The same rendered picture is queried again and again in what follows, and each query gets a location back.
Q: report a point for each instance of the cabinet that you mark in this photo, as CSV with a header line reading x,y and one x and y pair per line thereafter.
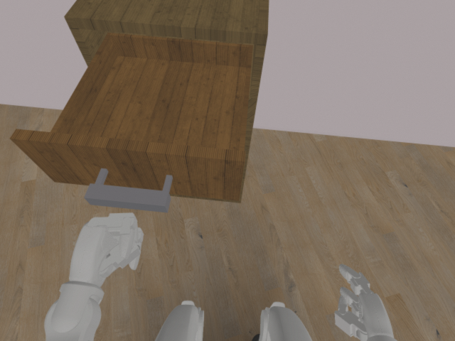
x,y
224,21

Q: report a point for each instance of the robot right thigh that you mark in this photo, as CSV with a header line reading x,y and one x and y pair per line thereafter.
x,y
282,324

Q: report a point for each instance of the drawer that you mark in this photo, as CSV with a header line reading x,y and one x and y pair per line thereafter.
x,y
147,107

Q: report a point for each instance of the left robot forearm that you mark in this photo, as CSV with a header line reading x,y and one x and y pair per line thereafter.
x,y
76,315

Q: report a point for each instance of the robot left thigh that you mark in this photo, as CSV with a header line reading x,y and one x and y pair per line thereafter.
x,y
184,323

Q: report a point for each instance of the robot right hand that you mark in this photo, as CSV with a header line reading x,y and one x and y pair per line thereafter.
x,y
369,316

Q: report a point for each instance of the robot thigh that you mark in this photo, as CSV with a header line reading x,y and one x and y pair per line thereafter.
x,y
184,323
282,324

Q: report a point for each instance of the robot left hand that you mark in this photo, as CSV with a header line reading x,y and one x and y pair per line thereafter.
x,y
117,235

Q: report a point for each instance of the handle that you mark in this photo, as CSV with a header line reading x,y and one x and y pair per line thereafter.
x,y
129,198

